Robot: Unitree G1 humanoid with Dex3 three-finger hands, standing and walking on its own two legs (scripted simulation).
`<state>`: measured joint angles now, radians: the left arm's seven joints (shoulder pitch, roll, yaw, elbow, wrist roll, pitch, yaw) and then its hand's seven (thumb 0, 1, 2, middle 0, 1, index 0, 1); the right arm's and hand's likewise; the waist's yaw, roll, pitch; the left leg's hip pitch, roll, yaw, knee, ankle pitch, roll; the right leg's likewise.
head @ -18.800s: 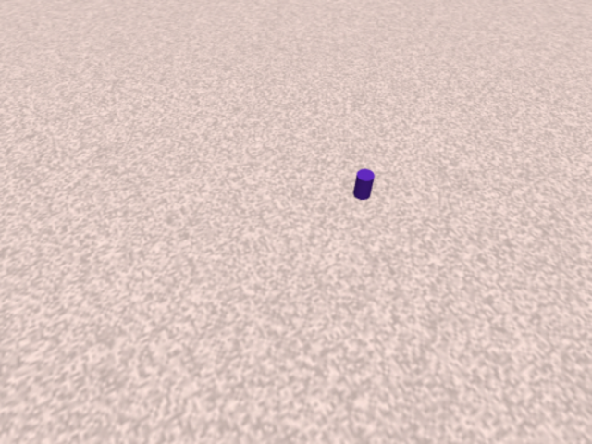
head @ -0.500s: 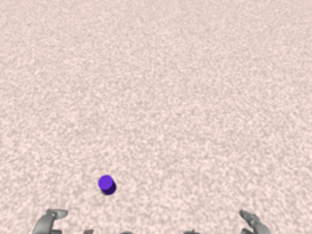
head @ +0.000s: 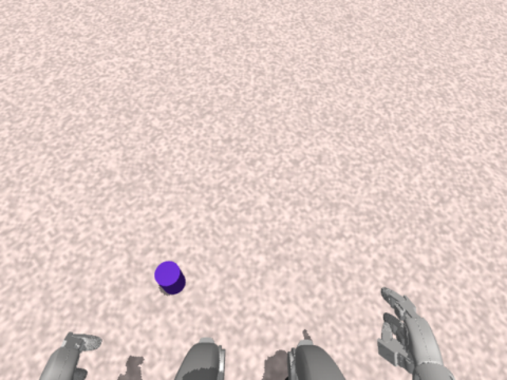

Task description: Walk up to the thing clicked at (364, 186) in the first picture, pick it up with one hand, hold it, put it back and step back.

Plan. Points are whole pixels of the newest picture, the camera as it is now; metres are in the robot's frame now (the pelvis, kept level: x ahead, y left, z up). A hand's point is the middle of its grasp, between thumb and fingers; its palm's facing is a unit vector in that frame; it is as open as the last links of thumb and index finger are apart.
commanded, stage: rise first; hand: left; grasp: from above
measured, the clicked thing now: (170, 278) +0.43 +0.27 -0.62
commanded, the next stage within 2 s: approach in 1.88 s
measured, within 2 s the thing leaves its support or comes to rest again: neither
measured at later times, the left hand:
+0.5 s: hand (120, 328) +0.24 +0.29 -0.31, palm faces -0.44 -0.48 -0.76, open 14.0 cm
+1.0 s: hand (134, 302) +0.31 +0.31 -0.42, palm faces -0.47 -0.16 -0.87, open 14.0 cm
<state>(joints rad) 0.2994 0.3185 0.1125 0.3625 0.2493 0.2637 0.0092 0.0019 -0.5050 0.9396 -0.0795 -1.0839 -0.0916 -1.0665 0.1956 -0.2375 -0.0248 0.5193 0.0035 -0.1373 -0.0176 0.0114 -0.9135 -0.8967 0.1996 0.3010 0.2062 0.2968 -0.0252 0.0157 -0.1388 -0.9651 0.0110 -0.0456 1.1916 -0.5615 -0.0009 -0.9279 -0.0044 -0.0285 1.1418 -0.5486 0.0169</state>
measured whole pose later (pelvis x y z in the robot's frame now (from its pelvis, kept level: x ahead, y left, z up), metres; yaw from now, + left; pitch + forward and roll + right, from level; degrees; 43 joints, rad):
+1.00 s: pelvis -0.09 +0.00 -0.28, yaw -5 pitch +34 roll -7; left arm -0.63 0.70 0.17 1.09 1.06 -0.30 0.19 0.00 -0.50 1.01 -0.07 -1.05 -0.08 -1.04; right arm 0.15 -0.29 -0.04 0.74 -0.06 -0.04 0.09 0.01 -0.89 -0.89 0.20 0.30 0.21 0.30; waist -0.08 0.01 -0.12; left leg -2.13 0.00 -0.10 2.20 -0.67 0.00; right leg -2.07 0.01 -0.06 2.13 -0.66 0.02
